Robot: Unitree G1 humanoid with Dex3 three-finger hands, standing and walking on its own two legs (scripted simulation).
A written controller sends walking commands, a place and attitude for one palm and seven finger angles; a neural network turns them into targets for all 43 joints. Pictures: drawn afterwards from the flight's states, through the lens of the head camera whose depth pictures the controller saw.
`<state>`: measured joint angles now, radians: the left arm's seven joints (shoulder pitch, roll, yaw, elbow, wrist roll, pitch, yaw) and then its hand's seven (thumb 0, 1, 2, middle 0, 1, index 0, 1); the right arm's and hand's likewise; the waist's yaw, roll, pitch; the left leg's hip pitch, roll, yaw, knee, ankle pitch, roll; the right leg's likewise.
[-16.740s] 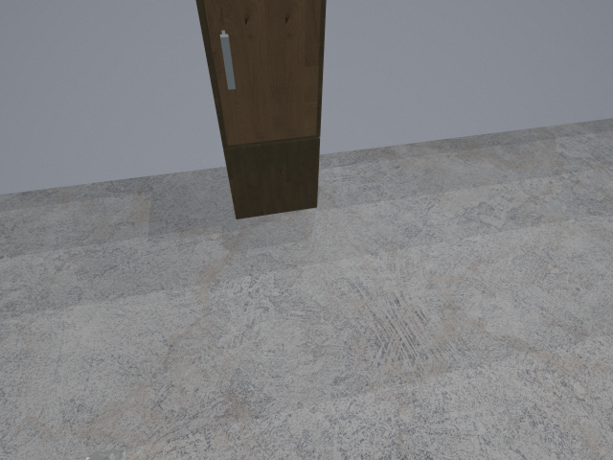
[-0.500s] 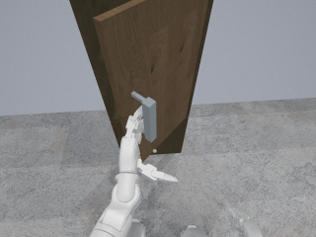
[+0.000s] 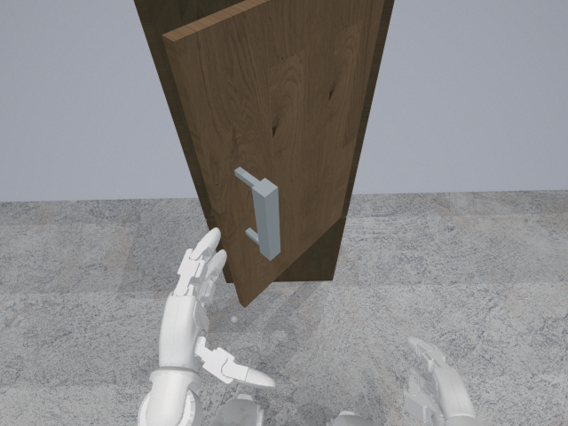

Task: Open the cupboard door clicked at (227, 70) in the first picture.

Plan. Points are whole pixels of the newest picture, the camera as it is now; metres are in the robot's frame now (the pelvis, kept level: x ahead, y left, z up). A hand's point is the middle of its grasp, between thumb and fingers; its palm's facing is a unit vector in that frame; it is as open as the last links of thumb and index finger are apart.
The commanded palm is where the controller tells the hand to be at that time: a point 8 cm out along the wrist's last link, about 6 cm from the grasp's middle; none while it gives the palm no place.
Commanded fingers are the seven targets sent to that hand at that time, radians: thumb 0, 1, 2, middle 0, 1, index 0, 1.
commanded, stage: slide the hand sideways off the handle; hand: left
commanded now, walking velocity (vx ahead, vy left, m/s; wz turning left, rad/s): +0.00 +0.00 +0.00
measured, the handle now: (257, 215) +0.40 +0.07 +0.06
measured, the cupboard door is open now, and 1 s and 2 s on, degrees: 45 45 45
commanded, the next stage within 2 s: draw the hand back to the body in 0.20 s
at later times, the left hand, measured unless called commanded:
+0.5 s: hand (201, 323) +0.23 +0.11 +0.09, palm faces +0.03 -1.00 -0.05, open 16.3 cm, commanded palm +0.20 +0.18 +0.09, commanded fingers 0.00 -0.50 0.30 -0.15 -0.30 -0.15 -0.30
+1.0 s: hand (99, 313) +0.21 +0.20 +0.15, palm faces +0.17 -0.93 -0.33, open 14.9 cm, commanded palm +0.18 +0.25 +0.17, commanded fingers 0.00 0.06 0.54 -0.17 -0.30 -0.17 -0.30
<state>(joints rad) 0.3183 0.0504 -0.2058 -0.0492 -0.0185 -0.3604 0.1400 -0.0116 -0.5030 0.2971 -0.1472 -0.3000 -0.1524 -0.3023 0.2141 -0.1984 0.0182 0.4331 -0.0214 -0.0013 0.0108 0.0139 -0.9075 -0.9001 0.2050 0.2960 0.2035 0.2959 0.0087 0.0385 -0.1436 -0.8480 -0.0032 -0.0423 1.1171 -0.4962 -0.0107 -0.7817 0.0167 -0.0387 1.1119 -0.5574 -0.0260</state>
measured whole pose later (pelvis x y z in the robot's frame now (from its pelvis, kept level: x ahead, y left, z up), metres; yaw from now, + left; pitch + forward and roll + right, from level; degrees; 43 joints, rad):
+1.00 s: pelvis +0.02 +0.01 +0.05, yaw +0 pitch +4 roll -1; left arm 0.58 0.30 0.08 -0.40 -0.06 -0.06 0.08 -0.01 -0.25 0.40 -0.16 -0.30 -0.17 -0.30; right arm 0.26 -0.22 0.04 0.47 0.02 -0.05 -0.11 0.02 -0.91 -0.90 0.21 0.30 0.20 0.30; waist 0.04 0.07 -0.11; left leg -0.48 0.00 -0.03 0.81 -0.41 0.01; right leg -0.40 0.02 -0.02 0.77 -0.44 -0.01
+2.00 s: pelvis +0.03 +0.01 +0.09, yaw -2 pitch -5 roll +0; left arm 0.47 0.33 0.33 -0.38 -0.06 -0.09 0.11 0.02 0.89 0.90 -0.21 -0.30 -0.21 -0.30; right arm 0.19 -0.22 0.02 0.64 -0.01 -0.11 -0.09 0.02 -0.91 -0.90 0.21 0.30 0.20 0.30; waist 0.07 0.07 0.02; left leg -0.10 0.01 0.00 0.42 -0.24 0.00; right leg -0.04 0.02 0.01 0.37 -0.26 -0.01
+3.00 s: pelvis -0.14 +0.04 +0.06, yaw +2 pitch -3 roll -3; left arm 0.48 0.41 0.42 -0.55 -0.02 -0.24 0.17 0.01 0.88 0.90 -0.21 -0.30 -0.21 -0.30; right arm 0.19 -0.22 -0.01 0.61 -0.01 -0.07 -0.08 0.02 -0.91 -0.90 0.21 0.30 0.21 0.30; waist 0.00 0.01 0.09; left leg -0.53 0.01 0.00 0.67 -0.29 0.04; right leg -0.45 0.04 0.03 0.70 -0.31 0.03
